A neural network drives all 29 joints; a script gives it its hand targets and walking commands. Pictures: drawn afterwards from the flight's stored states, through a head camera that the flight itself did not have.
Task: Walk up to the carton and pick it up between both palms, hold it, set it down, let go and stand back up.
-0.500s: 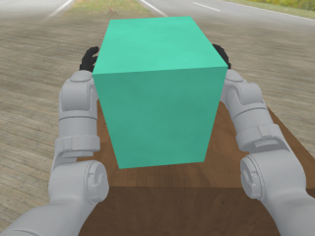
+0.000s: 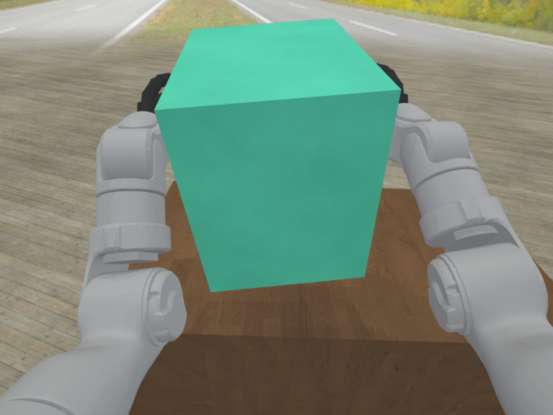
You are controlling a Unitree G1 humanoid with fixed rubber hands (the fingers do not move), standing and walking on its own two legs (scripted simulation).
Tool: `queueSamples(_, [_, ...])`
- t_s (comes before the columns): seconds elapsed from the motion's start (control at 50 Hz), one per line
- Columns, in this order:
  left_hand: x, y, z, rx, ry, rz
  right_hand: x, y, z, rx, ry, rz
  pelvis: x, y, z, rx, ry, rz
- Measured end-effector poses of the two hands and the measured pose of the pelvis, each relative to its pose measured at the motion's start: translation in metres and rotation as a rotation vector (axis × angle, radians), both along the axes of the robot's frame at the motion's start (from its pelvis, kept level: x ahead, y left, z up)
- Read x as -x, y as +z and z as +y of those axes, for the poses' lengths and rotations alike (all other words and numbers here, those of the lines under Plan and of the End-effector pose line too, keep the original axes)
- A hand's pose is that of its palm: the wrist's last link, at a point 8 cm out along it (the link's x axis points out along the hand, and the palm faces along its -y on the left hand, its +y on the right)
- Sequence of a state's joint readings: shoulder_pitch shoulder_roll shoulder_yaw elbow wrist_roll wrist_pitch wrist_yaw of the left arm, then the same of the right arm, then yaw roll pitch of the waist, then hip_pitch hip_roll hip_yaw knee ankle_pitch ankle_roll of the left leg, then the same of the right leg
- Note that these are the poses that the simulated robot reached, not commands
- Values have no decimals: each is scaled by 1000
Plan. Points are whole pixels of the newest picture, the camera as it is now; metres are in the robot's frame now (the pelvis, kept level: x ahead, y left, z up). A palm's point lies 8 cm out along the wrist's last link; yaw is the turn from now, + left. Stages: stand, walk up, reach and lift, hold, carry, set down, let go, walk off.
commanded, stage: hold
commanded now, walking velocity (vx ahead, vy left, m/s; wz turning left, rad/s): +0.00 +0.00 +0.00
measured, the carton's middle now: (275, 148) +0.40 +0.01 +0.27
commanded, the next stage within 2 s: none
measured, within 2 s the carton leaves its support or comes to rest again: neither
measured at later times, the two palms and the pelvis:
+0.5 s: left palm (152, 127) +0.37 +0.17 +0.31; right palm (390, 117) +0.37 -0.14 +0.33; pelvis +0.00 +0.00 +0.00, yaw +0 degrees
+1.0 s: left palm (155, 125) +0.37 +0.16 +0.32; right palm (393, 119) +0.37 -0.15 +0.33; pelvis -0.01 +0.00 +0.00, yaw +1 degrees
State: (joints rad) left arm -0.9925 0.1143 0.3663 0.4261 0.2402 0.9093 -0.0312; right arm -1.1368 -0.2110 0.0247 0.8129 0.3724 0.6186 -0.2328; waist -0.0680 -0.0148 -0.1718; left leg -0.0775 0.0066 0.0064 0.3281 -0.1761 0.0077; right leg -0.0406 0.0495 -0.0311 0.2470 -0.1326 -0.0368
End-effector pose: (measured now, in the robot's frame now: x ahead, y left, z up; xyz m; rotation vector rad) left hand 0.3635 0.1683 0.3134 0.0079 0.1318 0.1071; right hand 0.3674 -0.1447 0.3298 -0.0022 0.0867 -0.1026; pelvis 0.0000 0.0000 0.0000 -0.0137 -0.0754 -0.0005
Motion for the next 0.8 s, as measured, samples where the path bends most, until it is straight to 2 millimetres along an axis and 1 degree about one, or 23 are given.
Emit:
queueSamples(0.08, [-1,-1,0,-13,-4,4,-1,0,0,-5,1,5,-1,0,0,2,8,-1])
queueSamples(0.18, [-4,-4,-3,-19,-12,19,-3,-4,-3,-10,-6,22,-3,0,1,2,8,4])
queueSamples(0.32, [-5,0,-4,-5,-13,-2,-1,-1,-4,12,-11,4,-4,0,2,2,-1,12])
queueSamples(0.52, [-1,1,1,3,-8,1,0,3,1,2,-4,10,-2,0,1,4,6,10])
queueSamples(0.64, [-3,-2,-3,-16,-18,26,0,0,-3,-4,-13,41,1,0,1,4,7,14])
queueSamples(0.8, [-2,-1,-7,-10,-17,24,2,-2,-7,-2,-15,42,5,-1,-2,3,9,22])
